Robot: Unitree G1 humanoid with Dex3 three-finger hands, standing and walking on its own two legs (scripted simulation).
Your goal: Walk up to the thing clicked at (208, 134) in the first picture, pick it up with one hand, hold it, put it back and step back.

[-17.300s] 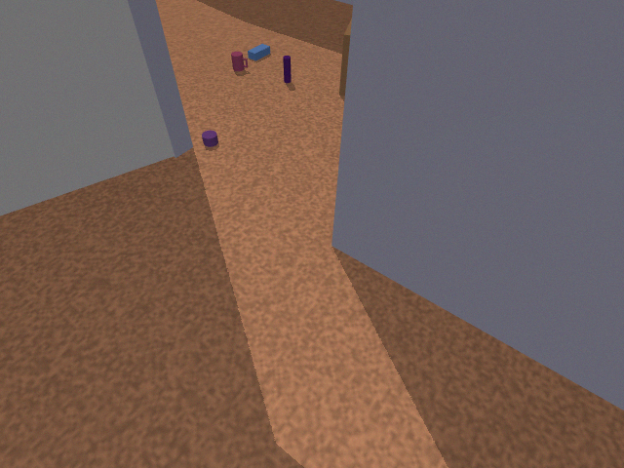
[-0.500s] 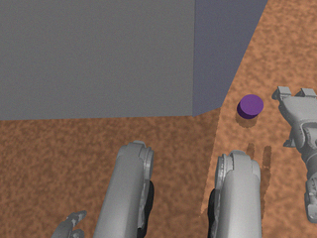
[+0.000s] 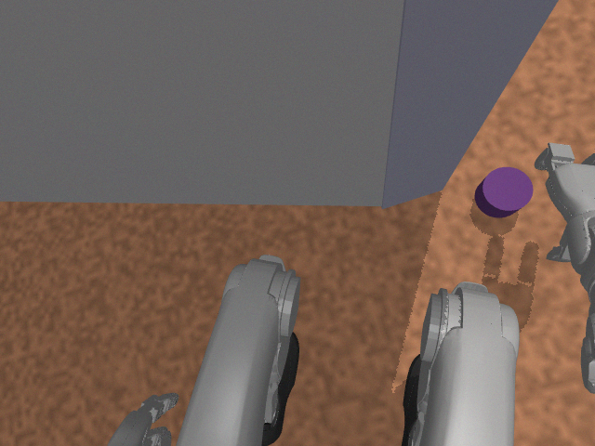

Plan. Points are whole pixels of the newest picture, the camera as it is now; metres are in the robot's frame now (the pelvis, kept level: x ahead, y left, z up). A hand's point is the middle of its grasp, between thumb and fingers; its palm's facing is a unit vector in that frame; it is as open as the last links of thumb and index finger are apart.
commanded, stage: rise first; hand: right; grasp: from above
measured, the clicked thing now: (502, 193) +0.51 -0.27 -0.31
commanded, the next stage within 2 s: approach in 1.80 s
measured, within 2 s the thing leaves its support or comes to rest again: neither
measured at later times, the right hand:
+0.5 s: hand (558, 209) +0.44 -0.30 -0.19, palm faces -0.44 +0.08 -0.89, open 14.0 cm
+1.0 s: hand (559, 200) +0.46 -0.31 -0.19, palm faces -0.45 +0.08 -0.89, open 14.0 cm
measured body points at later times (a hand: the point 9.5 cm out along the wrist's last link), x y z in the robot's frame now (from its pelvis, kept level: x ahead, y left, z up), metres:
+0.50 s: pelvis +0.00 +0.00 -0.01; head +0.24 -0.07 +0.36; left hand +0.06 +0.28 -0.12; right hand +0.46 -0.30 -0.14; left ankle +0.09 +0.13 -0.30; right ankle +0.08 -0.14 -0.30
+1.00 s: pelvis +0.00 +0.00 -0.02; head +0.24 -0.08 +0.35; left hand +0.05 +0.27 -0.12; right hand +0.48 -0.31 -0.14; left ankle +0.09 +0.13 -0.30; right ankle +0.08 -0.14 -0.30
